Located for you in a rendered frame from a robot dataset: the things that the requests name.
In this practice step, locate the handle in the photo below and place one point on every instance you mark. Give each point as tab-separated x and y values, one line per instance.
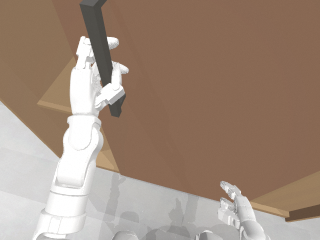
94	22

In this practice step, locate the wardrobe door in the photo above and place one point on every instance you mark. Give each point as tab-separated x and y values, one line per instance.
217	90
297	195

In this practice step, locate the robot right forearm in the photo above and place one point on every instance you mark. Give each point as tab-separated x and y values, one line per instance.
252	230

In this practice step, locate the robot left hand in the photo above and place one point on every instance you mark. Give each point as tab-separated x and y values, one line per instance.
85	81

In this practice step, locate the robot left forearm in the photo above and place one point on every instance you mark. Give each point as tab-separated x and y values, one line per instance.
64	212

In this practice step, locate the left robot thigh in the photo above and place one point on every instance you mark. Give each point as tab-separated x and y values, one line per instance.
125	235

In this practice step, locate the robot right hand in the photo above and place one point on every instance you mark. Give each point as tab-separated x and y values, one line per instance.
237	212

